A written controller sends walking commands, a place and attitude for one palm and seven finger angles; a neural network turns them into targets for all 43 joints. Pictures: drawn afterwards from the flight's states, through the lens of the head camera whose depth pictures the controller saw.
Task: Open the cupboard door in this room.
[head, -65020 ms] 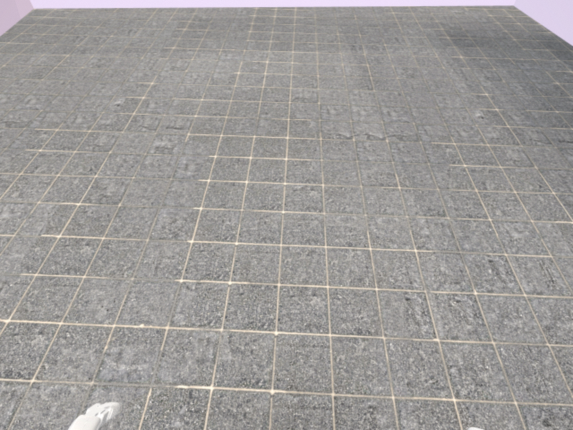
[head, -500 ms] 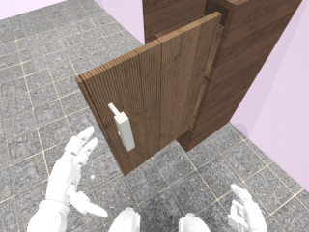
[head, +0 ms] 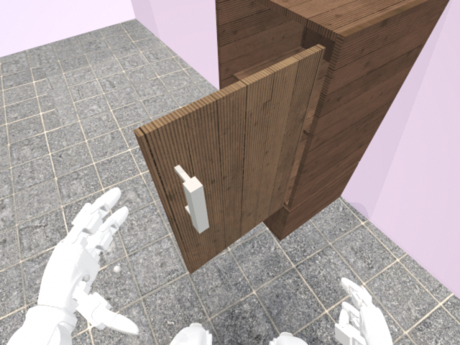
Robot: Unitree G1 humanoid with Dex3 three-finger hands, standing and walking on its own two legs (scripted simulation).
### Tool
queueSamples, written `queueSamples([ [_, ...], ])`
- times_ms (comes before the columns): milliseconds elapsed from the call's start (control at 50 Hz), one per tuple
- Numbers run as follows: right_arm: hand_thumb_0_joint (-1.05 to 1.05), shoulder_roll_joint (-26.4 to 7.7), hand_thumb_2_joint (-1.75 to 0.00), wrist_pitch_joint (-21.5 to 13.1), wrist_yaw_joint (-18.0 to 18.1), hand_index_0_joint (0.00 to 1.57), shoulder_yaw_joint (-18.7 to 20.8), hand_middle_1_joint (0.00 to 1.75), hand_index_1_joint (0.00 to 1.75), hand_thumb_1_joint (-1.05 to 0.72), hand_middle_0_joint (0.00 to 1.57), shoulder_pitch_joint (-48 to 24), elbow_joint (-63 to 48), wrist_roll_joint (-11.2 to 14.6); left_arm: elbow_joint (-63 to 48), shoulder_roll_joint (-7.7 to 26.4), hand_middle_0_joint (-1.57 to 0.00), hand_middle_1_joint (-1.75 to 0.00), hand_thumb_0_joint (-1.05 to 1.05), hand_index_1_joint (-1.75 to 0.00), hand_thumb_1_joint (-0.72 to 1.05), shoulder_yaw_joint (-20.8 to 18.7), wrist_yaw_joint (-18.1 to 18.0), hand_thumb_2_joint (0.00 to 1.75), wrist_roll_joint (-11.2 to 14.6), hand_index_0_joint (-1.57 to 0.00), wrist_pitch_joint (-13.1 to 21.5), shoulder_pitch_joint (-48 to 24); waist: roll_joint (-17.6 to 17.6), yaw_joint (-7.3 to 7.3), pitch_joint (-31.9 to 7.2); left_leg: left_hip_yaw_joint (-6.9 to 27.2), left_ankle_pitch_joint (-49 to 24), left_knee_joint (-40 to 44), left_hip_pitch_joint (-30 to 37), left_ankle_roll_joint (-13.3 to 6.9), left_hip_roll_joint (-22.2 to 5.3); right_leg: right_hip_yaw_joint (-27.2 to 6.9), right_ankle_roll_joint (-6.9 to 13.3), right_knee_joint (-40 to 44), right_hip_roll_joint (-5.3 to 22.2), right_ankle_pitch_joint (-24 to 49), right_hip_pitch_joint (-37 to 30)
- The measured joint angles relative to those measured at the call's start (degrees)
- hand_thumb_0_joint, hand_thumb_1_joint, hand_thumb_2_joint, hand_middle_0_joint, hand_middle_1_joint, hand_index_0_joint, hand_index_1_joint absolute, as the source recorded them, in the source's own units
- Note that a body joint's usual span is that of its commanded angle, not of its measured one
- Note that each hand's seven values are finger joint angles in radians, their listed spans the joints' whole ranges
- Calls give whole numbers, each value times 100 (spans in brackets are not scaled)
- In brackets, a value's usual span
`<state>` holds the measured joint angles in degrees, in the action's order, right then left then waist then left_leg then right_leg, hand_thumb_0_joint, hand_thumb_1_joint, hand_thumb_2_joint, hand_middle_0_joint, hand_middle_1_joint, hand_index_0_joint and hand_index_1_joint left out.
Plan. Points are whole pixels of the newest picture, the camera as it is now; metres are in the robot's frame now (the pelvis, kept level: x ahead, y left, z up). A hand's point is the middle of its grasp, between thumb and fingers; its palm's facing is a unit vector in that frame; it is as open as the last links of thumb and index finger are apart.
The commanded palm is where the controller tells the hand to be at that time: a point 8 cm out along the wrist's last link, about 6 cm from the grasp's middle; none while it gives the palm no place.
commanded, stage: draw the hand back to the body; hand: left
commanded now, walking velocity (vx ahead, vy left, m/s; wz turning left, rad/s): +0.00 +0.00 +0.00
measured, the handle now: (191, 199) +0.37 +0.10 +0.03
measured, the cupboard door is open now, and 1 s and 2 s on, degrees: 92 92 92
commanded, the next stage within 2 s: step back with the hand held close in 1.30 s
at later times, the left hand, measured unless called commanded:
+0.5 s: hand (58, 249) +0.22 +0.23 +0.14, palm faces +0.25 -0.88 -0.39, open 14.1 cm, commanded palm +0.18 +0.28 +0.18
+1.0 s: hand out of the picture +0.24 +0.26 +0.25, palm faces +0.44 -0.77 -0.45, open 8.3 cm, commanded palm +0.19 +0.29 +0.25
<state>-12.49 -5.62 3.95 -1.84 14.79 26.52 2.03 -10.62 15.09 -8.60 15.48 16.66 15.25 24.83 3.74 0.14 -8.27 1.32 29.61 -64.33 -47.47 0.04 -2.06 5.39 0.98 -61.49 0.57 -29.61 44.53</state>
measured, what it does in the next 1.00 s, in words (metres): rises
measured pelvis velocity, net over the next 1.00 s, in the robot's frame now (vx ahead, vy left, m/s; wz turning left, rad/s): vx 0.05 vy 0.00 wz -0.02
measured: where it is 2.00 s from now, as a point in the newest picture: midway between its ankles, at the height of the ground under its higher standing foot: outside the picture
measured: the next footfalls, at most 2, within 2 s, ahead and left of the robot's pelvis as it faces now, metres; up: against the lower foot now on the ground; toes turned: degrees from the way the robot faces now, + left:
none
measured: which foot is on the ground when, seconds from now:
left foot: down 0.00-1.00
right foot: down 0.00-1.00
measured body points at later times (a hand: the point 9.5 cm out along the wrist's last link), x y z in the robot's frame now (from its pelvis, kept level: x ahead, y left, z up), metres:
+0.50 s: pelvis +0.03 +0.01 +0.06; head +0.03 -0.01 +0.51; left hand +0.20 +0.27 +0.17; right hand +0.20 -0.21 -0.03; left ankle +0.02 +0.12 -0.66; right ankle +0.01 -0.11 -0.66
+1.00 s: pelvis +0.05 +0.00 +0.08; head +0.04 -0.03 +0.53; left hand +0.21 +0.29 +0.27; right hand +0.24 -0.22 +0.00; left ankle +0.02 +0.12 -0.66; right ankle +0.01 -0.11 -0.66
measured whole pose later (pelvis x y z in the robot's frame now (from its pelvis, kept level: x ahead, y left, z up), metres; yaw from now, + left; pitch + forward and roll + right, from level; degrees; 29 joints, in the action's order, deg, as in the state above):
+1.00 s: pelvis +0.05 +0.00 +0.08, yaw -1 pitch -3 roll +0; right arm -13.5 -5.6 4.9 -2.0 10.2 35.7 -0.4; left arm -24.4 20.7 -19.6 -6.9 3.1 2.8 27.3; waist 4.7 -4.3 0.4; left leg -1.8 16.3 -24.4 -5.3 0.2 -1.2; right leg 2.8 0.4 -22.9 0.1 -16.1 3.9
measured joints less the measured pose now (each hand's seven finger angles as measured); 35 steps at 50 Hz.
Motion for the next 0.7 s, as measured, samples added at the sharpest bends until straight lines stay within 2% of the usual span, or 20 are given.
queueSamples([
  [120, 1, -99, -90, -101, 51, 21, -87, 30, 30, -91, 21, 73, -61, 8, 56, 63, -15, -30, -1, -30, -50, -28, 103, 30, 40, -15, -233, 112, 8, -2, 58, -6, -111, 344, 437, -28, 18, 0, -33, 389, 3, 135, -460],
  [240, 1, -140, -90, -278, 70, 21, -78, 30, 30, -91, 21, 86, -5, 28, -316, 170, -15, -30, -1, -30, -47, -114, 140, 31, 99, -16, -306, 243, -16, -45, 125, -17, -173, 640, 884, -36, 16, -8, -48, 723, -13, 225, -919],
  [260, 1, -126, -90, -269, 104, 21, -77, 30, 30, -91, 21, 88, 23, 11, -400, 238, -16, -30, -1, -30, -45, -122, -58, 32, -105, -16, -379, 244, -42, -88, 125, -43, -190, 718, 979, -37, 13, -32, -48, 789, -17, 245, -997],
  [320, 1, -72, -90, -155, 213, 21, -105, 30, 30, -91, 21, 45, 116, -34, -649, 356, -16, -30, -1, -30, -39, -118, -960, 34, -674, -16, -785, 339, -80, -136, 157, -110, -312, 1088, 1339, -37, 21, -93, -70, 1118, -16, 365, -1317],
  [360, 1, -56, -90, -96, 249, 21, -114, 30, 30, -91, 21, 23, 136, -50, -771, 312, -16, -30, -1, -30, -34, -104, -1434, 36, -938, -16, -1023, 460, -46, -135, 210, -133, -400, 1339, 1576, -50, 33, -112, -76, 1369, -13, 458, -1548],
  [420, 1, -59, -90, -59, 281, 20, -133, 30, 30, -91, 21, 10, 206, -88, -902, 265, -16, -30, -1, -30, -25, -31, -1889, 40, -1208, -17, -1267, 633, 11, -162, 304, -173, -522, 1696, 1923, -72, 66, -144, -96, 1710, 9, 580, -1880],
  [540, 1, -50, -90, -72, 329, 21, -186, 30, 30, -91, 21, -20, 508, -147, -1015, 355, -17, -30, 0, -30, -6, -57, -2264, 49, -1438, -18, -1449, 678, 19, -284, 470, -228, -737, 2371, 2618, -91, 135, -188, -127, 2311, 56, 762, -2533],
  [700, 1, -56, -90, -155, 250, 21, -169, 30, 30, -91, 21, -185, 766, -188, -1163, 400, -18, -30, 0, -30, 22, -409, -2348, 60, -1474, -19, -1421, 486, 52, -335, 649, -277, -983, 3143, 3420, -77, 164, -226, -134, 3035, 60, 996, -3295],
])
